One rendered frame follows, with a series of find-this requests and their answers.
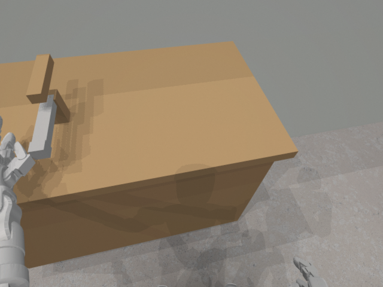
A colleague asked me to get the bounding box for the tap lever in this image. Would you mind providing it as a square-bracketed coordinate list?
[28, 94, 57, 160]

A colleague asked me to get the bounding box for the robot left hand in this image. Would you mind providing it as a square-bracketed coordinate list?
[0, 116, 35, 191]

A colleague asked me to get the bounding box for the counter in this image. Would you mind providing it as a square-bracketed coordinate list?
[0, 41, 298, 268]

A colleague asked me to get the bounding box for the robot right hand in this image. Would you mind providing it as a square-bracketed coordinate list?
[292, 257, 329, 287]

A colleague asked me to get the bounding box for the robot left forearm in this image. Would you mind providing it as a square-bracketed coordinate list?
[0, 185, 29, 287]

